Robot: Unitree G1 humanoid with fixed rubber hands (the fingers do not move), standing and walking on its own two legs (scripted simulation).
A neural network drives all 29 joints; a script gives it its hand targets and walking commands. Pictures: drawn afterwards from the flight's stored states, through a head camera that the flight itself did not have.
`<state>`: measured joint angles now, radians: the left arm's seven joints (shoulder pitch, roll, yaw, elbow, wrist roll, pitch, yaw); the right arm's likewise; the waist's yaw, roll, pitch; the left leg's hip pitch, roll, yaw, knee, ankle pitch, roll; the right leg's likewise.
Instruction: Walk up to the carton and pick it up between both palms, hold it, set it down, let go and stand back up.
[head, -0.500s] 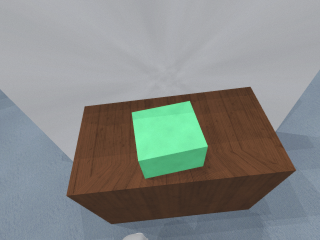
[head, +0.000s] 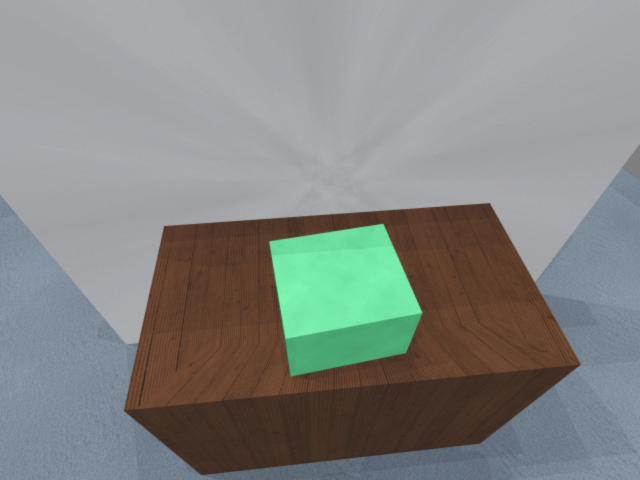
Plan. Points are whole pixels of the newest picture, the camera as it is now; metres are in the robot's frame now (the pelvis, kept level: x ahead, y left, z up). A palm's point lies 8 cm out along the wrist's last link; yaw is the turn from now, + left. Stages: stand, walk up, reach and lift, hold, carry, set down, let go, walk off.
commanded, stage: walk up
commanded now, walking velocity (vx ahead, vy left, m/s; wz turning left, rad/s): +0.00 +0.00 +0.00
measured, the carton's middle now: (338, 297) +0.44 -0.02 -0.13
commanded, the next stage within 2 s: stand in 1.28 s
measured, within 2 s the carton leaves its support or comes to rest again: neither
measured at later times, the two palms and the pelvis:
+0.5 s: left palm out of the picture +0.00 +0.20 -0.15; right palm out of the picture +0.02 -0.33 -0.13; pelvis -0.01 -0.06 -0.01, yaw +7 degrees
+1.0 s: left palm out of the picture -0.04 +0.15 -0.14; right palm out of the picture +0.09 -0.33 -0.15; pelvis -0.02 -0.10 -0.01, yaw +11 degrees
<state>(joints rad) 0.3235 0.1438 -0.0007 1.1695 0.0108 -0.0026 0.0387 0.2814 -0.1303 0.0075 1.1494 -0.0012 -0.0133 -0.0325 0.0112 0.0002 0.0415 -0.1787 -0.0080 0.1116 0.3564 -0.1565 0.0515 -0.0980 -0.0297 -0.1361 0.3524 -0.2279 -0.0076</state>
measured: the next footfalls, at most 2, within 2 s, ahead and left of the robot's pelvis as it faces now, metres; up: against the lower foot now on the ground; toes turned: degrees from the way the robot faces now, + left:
right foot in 0.56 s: +0.04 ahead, -0.22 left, +0.00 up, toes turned +8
left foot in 0.98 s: -0.03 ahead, +0.02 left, +0.00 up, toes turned +12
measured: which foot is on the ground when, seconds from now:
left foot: down 0.00-0.56, up 0.58-0.96, down 0.98-1.00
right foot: down 0.00-0.16, up 0.18-0.54, down 0.56-1.00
